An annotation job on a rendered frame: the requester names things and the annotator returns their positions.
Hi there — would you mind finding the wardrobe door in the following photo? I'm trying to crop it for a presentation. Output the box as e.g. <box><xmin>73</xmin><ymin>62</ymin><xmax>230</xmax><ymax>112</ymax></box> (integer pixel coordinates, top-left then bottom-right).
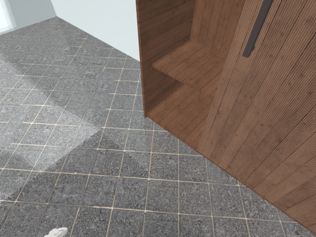
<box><xmin>197</xmin><ymin>0</ymin><xmax>316</xmax><ymax>233</ymax></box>

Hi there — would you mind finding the handle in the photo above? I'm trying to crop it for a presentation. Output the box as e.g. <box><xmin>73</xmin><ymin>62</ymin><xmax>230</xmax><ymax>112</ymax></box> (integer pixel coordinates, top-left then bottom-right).
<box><xmin>242</xmin><ymin>0</ymin><xmax>274</xmax><ymax>58</ymax></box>

